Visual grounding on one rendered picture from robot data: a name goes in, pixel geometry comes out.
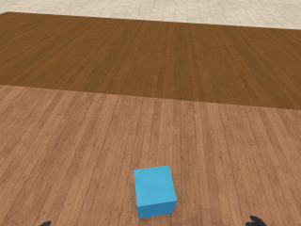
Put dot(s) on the carton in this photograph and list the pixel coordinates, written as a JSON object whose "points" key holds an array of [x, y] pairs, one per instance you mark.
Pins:
{"points": [[154, 191]]}

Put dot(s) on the right robot hand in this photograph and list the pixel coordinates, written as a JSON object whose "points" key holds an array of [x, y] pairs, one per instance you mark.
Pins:
{"points": [[257, 222]]}

